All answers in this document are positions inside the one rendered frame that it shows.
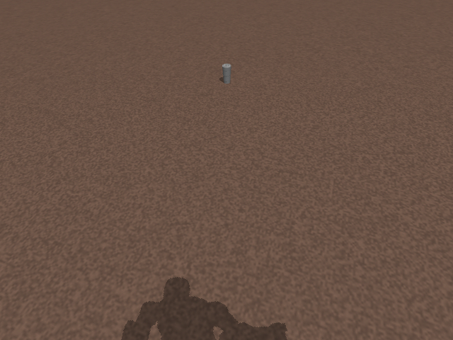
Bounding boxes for cup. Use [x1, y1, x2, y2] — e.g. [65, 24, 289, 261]
[222, 64, 231, 84]

